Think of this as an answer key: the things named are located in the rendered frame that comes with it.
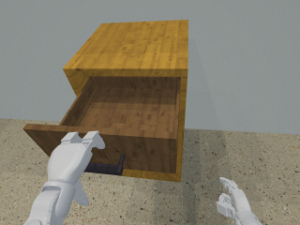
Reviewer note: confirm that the robot left hand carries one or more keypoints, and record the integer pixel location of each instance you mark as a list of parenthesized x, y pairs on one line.
[(70, 158)]

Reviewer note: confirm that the handle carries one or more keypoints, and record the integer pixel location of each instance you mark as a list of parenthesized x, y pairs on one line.
[(104, 168)]

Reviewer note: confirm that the robot left forearm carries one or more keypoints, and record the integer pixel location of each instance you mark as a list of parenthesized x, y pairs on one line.
[(52, 205)]

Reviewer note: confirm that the cabinet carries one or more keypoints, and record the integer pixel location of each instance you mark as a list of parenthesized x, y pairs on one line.
[(137, 49)]

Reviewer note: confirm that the robot right forearm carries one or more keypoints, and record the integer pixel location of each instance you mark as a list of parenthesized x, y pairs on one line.
[(245, 217)]

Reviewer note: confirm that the drawer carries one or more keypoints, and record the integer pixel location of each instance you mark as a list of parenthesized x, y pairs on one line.
[(135, 115)]

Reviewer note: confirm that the robot right hand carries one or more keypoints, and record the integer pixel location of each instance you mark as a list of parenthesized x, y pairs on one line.
[(228, 205)]

